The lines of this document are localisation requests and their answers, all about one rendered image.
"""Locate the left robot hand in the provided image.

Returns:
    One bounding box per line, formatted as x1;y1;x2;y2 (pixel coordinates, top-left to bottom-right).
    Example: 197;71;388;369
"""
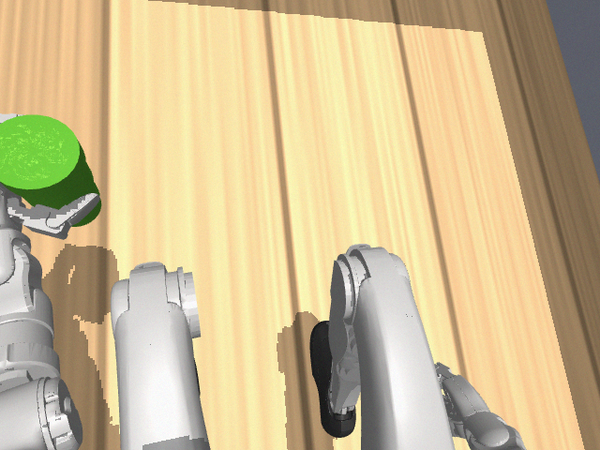
0;113;100;240

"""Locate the left robot arm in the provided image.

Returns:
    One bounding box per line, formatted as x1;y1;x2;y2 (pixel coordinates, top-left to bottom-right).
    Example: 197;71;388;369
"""
0;228;83;450

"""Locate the right robot arm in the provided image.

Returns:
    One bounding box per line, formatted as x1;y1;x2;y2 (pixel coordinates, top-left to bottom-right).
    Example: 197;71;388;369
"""
463;412;526;450

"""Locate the cup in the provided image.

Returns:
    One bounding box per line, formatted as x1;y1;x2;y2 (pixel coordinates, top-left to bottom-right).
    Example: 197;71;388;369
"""
0;114;101;227

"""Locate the right robot hand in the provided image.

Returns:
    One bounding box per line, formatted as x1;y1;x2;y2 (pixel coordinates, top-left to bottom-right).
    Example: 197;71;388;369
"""
434;362;490;439

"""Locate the right robot foot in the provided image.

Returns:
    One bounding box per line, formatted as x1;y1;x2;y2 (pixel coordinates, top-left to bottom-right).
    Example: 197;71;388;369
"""
310;321;356;438

